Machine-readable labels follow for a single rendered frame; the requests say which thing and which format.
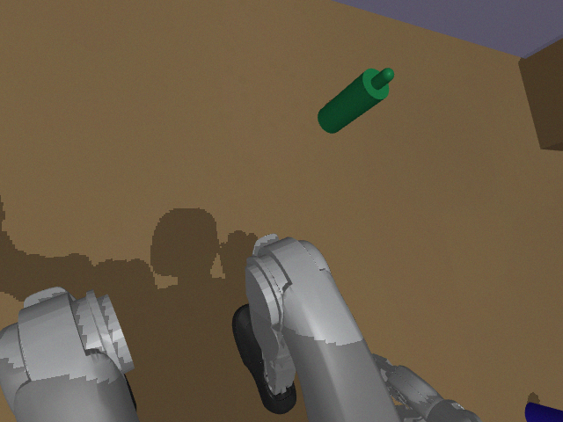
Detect right robot hand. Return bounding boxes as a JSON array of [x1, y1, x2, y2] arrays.
[[372, 353, 445, 422]]

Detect right robot foot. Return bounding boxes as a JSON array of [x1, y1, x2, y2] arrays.
[[232, 303, 296, 414]]

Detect right robot arm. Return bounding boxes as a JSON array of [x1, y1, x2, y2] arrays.
[[427, 399, 482, 422]]

